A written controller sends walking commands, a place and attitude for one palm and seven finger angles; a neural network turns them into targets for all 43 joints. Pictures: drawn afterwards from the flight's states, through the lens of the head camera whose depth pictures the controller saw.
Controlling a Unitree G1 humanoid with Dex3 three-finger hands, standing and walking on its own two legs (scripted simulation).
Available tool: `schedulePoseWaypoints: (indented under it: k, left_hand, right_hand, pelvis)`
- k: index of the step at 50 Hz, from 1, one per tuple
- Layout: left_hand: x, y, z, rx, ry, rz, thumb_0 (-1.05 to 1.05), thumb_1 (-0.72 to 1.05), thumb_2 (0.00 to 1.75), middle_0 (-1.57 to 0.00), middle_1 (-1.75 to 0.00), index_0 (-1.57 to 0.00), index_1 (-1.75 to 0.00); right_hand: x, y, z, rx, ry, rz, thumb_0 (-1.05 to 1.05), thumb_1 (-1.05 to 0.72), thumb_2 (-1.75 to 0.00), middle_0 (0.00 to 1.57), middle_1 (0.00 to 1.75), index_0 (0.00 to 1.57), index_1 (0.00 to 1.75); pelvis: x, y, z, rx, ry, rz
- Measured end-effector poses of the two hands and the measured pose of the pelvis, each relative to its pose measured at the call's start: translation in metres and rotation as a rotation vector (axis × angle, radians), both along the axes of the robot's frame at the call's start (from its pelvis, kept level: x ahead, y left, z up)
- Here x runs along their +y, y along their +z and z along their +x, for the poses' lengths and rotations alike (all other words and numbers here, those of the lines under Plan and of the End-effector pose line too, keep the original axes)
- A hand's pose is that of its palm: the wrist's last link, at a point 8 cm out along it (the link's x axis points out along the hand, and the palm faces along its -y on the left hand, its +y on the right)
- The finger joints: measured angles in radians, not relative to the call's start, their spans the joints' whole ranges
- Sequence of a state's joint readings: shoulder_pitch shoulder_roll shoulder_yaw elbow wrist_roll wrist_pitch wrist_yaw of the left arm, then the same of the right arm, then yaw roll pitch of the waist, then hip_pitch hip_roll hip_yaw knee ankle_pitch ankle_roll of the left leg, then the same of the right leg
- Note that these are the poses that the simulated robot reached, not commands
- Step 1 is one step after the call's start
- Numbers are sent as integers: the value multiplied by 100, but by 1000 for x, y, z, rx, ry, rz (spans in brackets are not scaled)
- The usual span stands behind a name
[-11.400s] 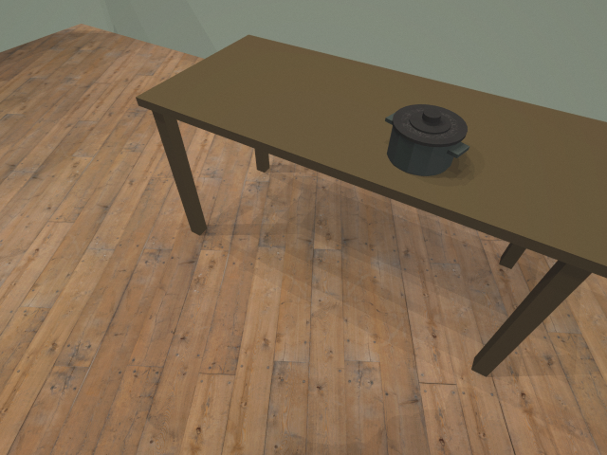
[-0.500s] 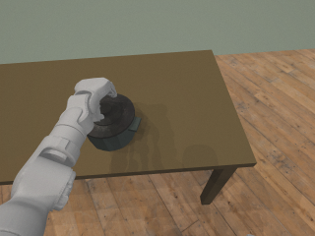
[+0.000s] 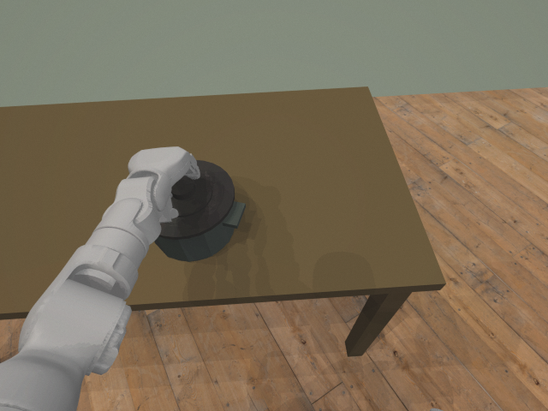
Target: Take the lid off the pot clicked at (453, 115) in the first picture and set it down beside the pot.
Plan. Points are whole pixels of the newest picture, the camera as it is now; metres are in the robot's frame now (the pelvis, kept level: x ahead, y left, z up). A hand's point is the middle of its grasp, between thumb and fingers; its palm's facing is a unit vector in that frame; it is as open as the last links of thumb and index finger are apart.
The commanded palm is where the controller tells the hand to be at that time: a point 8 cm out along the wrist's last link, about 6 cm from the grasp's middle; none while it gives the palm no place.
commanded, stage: close the fingers and squeeze the knob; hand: left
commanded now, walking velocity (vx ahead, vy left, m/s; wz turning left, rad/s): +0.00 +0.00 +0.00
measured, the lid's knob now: (182, 188) +0.49 +0.15 +0.02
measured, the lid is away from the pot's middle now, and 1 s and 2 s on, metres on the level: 0.00 0.00 0.00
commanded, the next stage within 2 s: lift the lid straight up in 1.94 s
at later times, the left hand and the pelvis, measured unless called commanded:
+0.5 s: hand (171, 195) +0.45 +0.16 +0.05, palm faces -0.36 -0.05 -0.93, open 9.5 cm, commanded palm +0.45 +0.16 +0.10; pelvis +0.00 +0.00 +0.00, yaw +0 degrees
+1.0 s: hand (176, 190) +0.46 +0.15 +0.05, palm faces -0.39 -0.04 -0.92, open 7.3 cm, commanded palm +0.46 +0.16 +0.10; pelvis +0.00 +0.00 +0.00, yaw +0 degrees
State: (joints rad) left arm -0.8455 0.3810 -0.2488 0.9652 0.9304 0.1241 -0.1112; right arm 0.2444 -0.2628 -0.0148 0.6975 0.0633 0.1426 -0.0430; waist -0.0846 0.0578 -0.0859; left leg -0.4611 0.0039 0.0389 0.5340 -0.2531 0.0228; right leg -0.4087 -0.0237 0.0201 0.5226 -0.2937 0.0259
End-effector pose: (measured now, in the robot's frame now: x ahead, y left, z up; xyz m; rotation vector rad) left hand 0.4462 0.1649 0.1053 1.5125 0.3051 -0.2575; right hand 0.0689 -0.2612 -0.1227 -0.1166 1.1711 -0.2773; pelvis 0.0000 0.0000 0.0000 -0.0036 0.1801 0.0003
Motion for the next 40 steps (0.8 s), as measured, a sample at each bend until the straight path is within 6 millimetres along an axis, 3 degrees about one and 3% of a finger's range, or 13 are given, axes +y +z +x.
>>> schedulePoseWaypoints:
  k: [6, 15, 22, 40]
  left_hand:
    - [-2, -1, 2, 16, 6, -7, 0, -25, 131, -82, -10, -80, -10]
    - [-2, 0, 1, 14, -4, -8, 0, -12, 110, -61, -56, -60, -56]
    - [-2, 1, 1, 6, -5, -10, 0, -4, 103, -56, -78, -54, -77]
    - [-10, -1, 5, 17, 3, 13, 0, 16, 94, -61, -99, -59, -99]
  right_hand:
    - [2, -1, -3, 2, -5, 0, 0, -91, -90, 20, 30, 20, 30]
    - [2, -2, -11, 12, -15, 1, 0, -91, -90, 20, 30, 20, 30]
    - [0, -1, -14, 17, -20, -7, 0, -91, -90, 20, 30, 20, 30]
    - [-1, -2, -11, 13, -19, -5, 0, -91, -90, 20, 30, 20, 30]
  pelvis:
    - [0, 0, -1, 1, -2, 0]
    - [0, 0, -1, 0, -6, 0]
    - [0, 0, -2, -1, -6, -1]
    - [-1, 0, -2, 5, -6, 1]
